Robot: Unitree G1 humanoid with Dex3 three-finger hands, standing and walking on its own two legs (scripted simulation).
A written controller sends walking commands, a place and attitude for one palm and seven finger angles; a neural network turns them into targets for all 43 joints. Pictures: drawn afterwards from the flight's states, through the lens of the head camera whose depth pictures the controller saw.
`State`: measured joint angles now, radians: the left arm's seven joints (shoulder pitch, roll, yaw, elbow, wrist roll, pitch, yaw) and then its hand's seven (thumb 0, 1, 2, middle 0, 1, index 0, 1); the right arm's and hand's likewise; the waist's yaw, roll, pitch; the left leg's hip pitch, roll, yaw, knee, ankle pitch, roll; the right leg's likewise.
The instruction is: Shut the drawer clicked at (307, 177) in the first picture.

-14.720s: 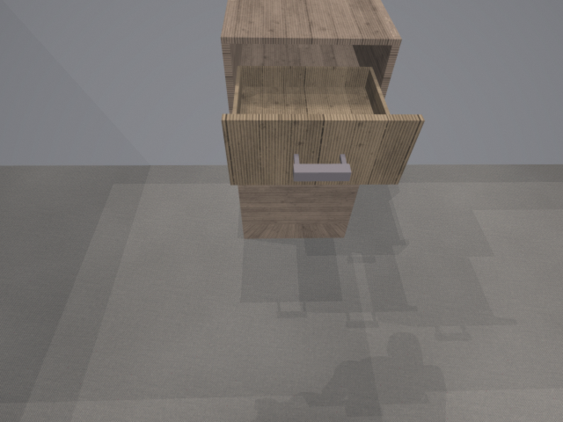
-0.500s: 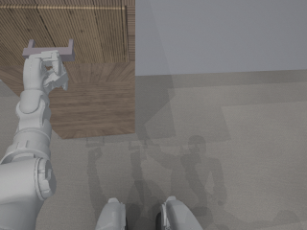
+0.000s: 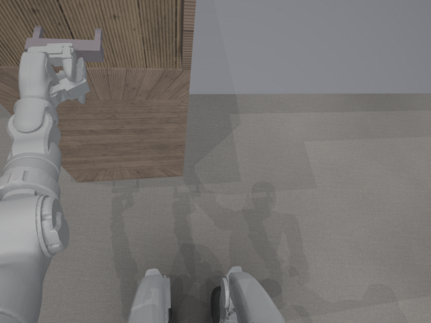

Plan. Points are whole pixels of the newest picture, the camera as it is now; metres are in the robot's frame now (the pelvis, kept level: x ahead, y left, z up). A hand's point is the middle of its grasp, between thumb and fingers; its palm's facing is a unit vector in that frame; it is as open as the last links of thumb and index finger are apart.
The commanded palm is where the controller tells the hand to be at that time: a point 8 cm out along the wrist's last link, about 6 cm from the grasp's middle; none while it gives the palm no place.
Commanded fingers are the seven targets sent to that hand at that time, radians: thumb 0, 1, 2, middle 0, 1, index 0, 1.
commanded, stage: pull the fist back off the drawer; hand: left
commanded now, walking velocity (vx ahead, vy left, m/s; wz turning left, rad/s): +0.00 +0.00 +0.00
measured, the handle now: (68, 41) +0.60 +0.22 +0.08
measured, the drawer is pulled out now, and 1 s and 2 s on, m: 0.00 0.00 0.00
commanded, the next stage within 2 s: draw the hand back to the body in 0.74 s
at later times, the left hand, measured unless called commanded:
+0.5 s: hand (82, 79) +0.52 +0.20 +0.07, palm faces +0.03 -1.00 -0.04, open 3.0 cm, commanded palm +0.50 +0.22 +0.08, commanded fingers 0.00 0.90 0.90 -1.40 -1.60 -1.40 -1.60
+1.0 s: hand (78, 89) +0.49 +0.19 +0.09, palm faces +0.02 -1.00 -0.04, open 3.3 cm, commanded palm +0.44 +0.24 +0.11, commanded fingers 0.00 0.90 0.90 -1.40 -1.60 -1.40 -1.60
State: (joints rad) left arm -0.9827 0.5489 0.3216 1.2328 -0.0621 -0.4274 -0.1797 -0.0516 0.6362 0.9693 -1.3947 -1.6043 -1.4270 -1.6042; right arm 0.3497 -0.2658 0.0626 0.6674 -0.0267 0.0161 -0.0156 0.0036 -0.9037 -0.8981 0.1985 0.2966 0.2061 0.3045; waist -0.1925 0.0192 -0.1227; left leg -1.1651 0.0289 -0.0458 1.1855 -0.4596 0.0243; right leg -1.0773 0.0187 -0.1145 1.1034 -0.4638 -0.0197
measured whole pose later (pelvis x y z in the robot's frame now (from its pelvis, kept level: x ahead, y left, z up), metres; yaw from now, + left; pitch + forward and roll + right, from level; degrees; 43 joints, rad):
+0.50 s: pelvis -0.01 +0.01 +0.00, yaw -1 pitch +25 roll -5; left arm -0.96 0.54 0.35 1.19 -0.06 -0.41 -0.17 -0.01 0.69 0.93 -1.39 -1.60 -1.40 -1.60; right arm 0.39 -0.27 0.06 0.65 -0.03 0.02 0.01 0.00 -0.90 -0.90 0.20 0.30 0.21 0.30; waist -0.20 0.02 -0.12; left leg -1.16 0.03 -0.02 1.18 -0.45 0.04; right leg -1.08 0.02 -0.09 1.10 -0.45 -0.01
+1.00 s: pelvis +0.05 +0.01 +0.04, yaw -2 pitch +21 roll -3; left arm -0.47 0.36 0.31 0.69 -0.17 -0.37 -0.17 0.02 0.89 0.90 -1.39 -1.60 -1.39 -1.60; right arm 0.33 -0.24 0.01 0.58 0.02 0.10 0.03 0.01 -0.91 -0.90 0.20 0.30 0.20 0.30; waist -0.11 0.03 -0.14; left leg -0.88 0.04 0.03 1.02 -0.50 0.04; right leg -0.83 0.04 -0.03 0.95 -0.47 0.00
